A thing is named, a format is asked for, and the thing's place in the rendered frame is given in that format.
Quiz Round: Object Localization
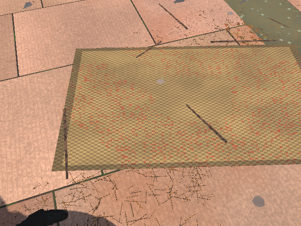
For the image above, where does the left robot hand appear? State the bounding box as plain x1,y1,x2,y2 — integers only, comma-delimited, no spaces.
16,209,69,226

